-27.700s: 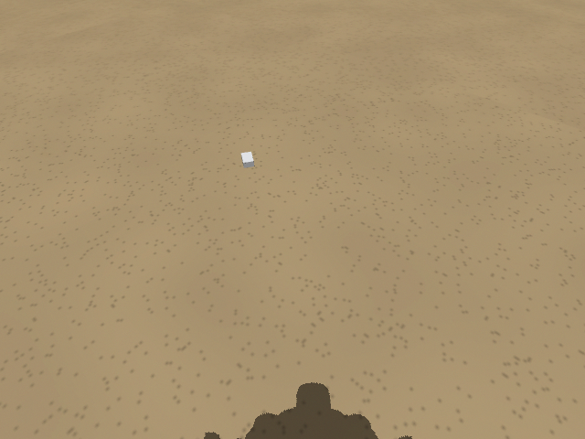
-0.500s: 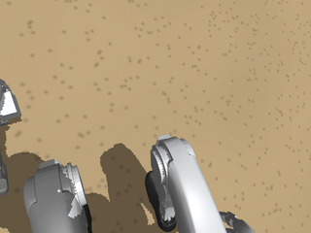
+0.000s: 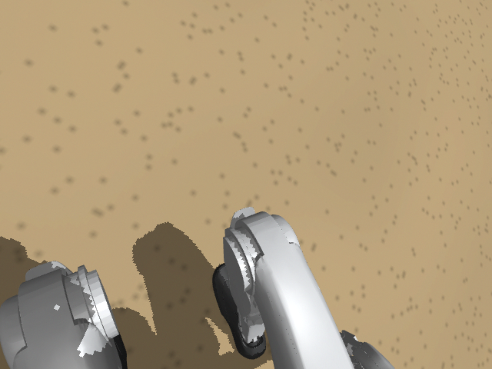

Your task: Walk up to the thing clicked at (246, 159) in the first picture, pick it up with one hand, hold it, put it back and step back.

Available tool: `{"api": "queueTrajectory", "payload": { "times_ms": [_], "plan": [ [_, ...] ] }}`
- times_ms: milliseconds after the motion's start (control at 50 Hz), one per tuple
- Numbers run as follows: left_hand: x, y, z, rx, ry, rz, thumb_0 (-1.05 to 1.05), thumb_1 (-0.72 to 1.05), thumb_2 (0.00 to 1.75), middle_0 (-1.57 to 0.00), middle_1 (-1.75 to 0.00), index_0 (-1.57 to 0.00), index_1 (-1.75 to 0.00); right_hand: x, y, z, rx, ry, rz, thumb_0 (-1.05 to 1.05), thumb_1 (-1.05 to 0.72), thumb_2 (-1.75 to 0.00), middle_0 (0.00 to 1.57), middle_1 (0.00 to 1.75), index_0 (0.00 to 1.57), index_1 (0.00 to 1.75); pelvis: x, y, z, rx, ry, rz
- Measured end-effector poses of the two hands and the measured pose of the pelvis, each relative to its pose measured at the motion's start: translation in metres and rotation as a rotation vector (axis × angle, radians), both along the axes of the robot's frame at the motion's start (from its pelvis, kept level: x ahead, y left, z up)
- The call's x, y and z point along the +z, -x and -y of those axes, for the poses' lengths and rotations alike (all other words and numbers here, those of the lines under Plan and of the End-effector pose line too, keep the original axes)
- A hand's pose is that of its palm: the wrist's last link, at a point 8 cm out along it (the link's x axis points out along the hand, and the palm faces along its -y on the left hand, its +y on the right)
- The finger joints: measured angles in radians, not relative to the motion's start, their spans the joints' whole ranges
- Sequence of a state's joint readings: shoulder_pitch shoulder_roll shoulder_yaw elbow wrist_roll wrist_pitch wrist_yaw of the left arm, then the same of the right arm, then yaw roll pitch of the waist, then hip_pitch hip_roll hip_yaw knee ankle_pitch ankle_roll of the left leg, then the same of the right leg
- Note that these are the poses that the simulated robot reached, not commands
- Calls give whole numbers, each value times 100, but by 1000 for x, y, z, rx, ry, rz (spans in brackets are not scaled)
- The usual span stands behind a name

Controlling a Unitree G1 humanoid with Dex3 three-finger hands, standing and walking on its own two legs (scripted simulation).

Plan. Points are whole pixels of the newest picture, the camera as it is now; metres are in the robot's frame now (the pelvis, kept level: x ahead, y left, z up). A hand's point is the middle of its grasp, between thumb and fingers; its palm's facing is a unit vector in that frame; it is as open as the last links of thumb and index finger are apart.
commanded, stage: rest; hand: left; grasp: from above
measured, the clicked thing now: out of the picture +0.45 +0.33 -0.26
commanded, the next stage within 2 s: open in 0.82 s
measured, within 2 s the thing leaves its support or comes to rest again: rests again in 0.48 s
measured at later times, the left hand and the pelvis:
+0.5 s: hand out of the picture +0.45 +0.32 -0.25, palm faces -0.43 -0.18 -0.88, open 8.7 cm; pelvis +0.00 +0.00 +0.00, yaw -2 degrees
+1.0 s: hand out of the picture +0.45 +0.32 -0.26, palm faces -0.43 -0.18 -0.88, open 8.7 cm; pelvis -0.01 +0.01 +0.00, yaw -3 degrees
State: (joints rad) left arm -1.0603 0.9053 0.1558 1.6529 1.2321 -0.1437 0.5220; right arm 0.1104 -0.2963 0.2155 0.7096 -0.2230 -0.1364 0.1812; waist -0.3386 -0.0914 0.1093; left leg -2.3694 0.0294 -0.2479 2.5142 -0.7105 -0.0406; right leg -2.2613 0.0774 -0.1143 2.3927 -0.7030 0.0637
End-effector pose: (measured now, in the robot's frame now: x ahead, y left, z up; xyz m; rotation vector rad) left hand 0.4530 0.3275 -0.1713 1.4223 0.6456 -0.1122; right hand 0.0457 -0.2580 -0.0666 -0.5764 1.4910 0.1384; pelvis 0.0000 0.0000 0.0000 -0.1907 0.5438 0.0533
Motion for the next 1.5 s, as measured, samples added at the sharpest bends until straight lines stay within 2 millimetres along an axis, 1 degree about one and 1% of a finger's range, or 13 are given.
{"api": "queueTrajectory", "payload": {
  "times_ms": [420,780,1000,1080,1140,1340,1500],
  "plan": [
    [-17,0,1,12,-1,6,0,19,28,-86,-30,-90,-27,9,-4,-7,75,-27,8,0,-90,-89,20,30,21,30,-1,1,-3,-12,25,25],
    [-27,0,2,4,5,9,0,21,26,-85,-31,-88,-28,17,3,-13,106,-39,0,0,-90,-89,20,30,20,30,-2,4,-7,-20,44,46],
    [-28,1,3,14,5,14,0,21,27,-84,-32,-87,-29,21,4,-14,131,-41,10,0,-90,-89,20,30,20,30,-2,6,-7,-26,51,60],
    [-28,1,3,12,6,10,0,21,29,-80,-37,-82,-33,23,4,-14,136,-42,15,0,-90,-89,20,30,21,30,-1,7,-8,-26,52,64],
    [-27,1,2,14,5,16,0,18,33,-74,-42,-76,-39,24,5,-15,138,-41,14,0,-89,-89,20,30,21,30,-1,7,-8,-27,53,65],
    [-26,-5,-2,12,-4,25,0,-3,55,-52,-60,-53,-58,27,8,-16,134,-39,2,0,-89,-89,20,30,21,30,0,7,-9,-27,59,63],
    [-26,-5,-2,16,2,22,0,-19,70,-37,-72,-37,-72,29,9,-18,131,-45,-7,0,-89,-89,20,30,21,30,3,7,-9,-26,61,54]
  ]
}}
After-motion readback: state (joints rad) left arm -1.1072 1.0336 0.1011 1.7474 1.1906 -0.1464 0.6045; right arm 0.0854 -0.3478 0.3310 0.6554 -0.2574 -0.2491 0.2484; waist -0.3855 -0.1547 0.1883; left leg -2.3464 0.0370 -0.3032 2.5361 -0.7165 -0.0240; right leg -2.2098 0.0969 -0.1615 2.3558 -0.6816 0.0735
